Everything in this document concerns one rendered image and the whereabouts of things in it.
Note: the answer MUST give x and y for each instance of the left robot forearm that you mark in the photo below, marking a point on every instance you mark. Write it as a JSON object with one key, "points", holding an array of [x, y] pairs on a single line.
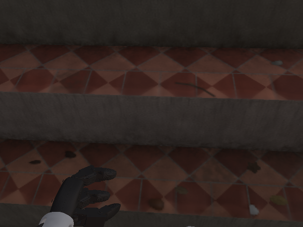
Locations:
{"points": [[56, 219]]}

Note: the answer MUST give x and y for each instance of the robot left hand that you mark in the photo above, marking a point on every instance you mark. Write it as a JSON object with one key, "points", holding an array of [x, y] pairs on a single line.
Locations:
{"points": [[72, 197]]}

